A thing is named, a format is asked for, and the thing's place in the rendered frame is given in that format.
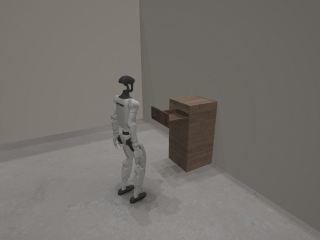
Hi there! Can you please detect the left robot forearm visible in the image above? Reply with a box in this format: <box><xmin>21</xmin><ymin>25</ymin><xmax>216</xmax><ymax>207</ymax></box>
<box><xmin>110</xmin><ymin>118</ymin><xmax>119</xmax><ymax>136</ymax></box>

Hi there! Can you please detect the robot right shin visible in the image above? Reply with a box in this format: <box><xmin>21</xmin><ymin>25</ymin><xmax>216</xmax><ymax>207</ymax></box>
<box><xmin>133</xmin><ymin>168</ymin><xmax>146</xmax><ymax>198</ymax></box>

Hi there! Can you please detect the left robot hand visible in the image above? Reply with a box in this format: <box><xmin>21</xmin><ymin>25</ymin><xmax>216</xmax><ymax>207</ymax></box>
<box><xmin>113</xmin><ymin>135</ymin><xmax>122</xmax><ymax>149</ymax></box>

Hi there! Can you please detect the cabinet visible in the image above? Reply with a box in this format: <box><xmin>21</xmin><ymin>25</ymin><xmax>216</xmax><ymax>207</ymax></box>
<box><xmin>168</xmin><ymin>95</ymin><xmax>218</xmax><ymax>172</ymax></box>

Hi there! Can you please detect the robot left thigh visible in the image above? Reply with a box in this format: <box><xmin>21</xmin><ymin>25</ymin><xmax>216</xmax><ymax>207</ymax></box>
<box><xmin>117</xmin><ymin>135</ymin><xmax>134</xmax><ymax>168</ymax></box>

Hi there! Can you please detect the robot right upper arm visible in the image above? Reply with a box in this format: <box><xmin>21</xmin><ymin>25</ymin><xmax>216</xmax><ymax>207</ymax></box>
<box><xmin>127</xmin><ymin>99</ymin><xmax>140</xmax><ymax>129</ymax></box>

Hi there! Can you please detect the right robot hand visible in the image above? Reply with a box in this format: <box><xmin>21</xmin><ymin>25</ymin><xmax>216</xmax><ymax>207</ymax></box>
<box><xmin>133</xmin><ymin>148</ymin><xmax>144</xmax><ymax>166</ymax></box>

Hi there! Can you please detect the robot left upper arm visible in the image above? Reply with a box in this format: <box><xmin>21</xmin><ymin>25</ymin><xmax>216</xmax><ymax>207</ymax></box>
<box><xmin>111</xmin><ymin>95</ymin><xmax>120</xmax><ymax>120</ymax></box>

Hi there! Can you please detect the drawer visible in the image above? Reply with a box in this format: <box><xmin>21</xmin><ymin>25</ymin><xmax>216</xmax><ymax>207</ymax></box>
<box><xmin>151</xmin><ymin>106</ymin><xmax>189</xmax><ymax>128</ymax></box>

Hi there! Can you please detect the right robot forearm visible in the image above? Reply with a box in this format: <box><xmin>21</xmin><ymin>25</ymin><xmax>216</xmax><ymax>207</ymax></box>
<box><xmin>129</xmin><ymin>122</ymin><xmax>140</xmax><ymax>150</ymax></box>

